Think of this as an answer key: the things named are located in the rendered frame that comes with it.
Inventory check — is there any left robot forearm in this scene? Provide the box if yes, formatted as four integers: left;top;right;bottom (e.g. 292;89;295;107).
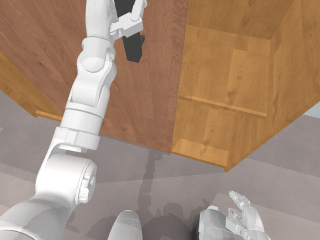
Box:
35;36;117;192

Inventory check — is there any left robot hand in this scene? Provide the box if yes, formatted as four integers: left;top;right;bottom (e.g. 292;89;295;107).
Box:
85;0;148;46

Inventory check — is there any right robot hand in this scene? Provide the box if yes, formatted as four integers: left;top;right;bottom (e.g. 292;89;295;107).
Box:
225;190;265;240

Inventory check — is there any right robot thigh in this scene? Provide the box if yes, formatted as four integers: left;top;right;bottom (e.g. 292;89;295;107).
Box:
198;209;236;240

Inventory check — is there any robot left upper arm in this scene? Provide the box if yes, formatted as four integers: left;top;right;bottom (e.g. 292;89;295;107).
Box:
0;152;97;240

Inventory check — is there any handle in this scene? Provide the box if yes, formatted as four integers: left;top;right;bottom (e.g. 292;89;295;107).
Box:
114;0;145;63

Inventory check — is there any right robot forearm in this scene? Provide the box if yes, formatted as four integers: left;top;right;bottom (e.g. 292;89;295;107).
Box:
246;230;271;240

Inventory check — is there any robot thigh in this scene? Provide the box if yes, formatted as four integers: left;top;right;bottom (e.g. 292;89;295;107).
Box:
107;211;143;240
198;209;236;240

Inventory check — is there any left robot thigh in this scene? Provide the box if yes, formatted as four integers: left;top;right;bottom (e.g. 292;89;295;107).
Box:
107;211;143;240

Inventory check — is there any wardrobe door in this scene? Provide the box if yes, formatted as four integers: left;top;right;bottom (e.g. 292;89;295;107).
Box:
0;50;63;117
0;0;190;154

